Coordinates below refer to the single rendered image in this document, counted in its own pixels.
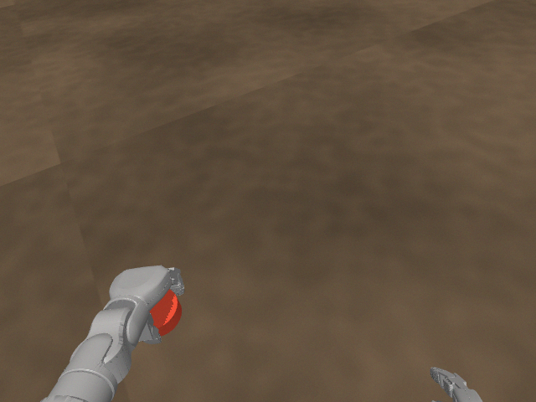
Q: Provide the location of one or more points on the left robot hand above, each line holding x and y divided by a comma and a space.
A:
150, 284

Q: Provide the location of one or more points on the left robot arm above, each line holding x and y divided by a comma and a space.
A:
103, 359

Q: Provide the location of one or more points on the right robot hand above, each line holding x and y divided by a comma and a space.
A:
454, 386

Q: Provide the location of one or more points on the tin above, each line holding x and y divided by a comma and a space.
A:
166, 313

